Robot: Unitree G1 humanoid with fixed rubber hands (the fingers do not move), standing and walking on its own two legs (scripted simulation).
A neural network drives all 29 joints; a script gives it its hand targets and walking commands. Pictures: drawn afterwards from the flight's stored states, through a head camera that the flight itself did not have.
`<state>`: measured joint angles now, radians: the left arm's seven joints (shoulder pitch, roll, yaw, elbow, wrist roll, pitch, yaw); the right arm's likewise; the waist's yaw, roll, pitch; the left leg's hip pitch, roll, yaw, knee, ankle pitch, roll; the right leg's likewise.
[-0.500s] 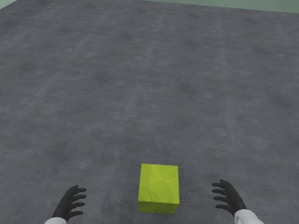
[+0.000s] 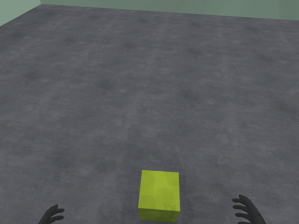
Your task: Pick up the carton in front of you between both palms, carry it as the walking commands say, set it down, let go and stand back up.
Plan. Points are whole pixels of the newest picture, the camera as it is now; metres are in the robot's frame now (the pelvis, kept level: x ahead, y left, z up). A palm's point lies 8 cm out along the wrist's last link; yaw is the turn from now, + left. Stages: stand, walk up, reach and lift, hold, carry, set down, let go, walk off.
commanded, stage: stand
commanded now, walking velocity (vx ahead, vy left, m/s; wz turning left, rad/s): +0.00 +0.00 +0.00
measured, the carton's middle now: (158, 196) +0.39 -0.05 -0.65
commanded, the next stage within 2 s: none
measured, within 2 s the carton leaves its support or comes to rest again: neither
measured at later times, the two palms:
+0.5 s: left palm out of the picture +0.09 +0.27 -0.09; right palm out of the picture +0.09 -0.29 -0.10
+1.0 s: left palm out of the picture +0.06 +0.28 -0.09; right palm out of the picture +0.05 -0.30 -0.10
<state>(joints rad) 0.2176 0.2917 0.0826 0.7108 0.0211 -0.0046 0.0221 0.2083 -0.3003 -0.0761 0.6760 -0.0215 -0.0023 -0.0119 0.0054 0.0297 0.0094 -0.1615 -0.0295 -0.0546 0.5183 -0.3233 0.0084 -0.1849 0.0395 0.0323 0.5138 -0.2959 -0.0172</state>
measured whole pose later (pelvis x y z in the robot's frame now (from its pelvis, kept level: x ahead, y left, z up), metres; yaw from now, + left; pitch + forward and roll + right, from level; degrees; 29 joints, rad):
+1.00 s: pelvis -0.03 -0.01 +0.01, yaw +0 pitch -4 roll +0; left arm 0.18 0.31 0.05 0.95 0.00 -0.02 0.03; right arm 0.21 -0.33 -0.03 0.93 0.00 -0.02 -0.04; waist 0.00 0.02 0.04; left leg -0.11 -0.01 -0.06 0.40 -0.22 -0.01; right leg -0.14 0.05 0.03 0.40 -0.20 -0.03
